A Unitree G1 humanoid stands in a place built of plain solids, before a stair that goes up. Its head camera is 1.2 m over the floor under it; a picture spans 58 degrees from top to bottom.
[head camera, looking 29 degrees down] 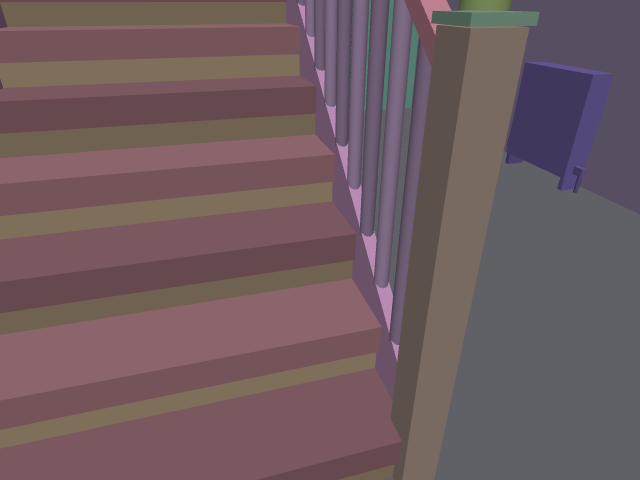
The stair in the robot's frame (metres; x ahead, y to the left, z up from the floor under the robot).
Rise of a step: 0.18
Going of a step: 0.24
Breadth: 1.09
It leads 16 degrees to the left of straight ahead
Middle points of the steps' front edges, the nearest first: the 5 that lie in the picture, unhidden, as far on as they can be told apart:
0.83 0.35 0.37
1.06 0.41 0.55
1.29 0.47 0.74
1.52 0.54 0.92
1.74 0.60 1.11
